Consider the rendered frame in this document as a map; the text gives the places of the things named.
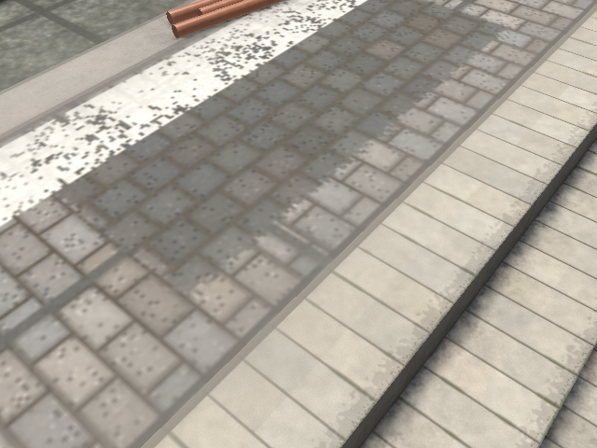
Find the stairs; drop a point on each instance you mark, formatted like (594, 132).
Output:
(513, 364)

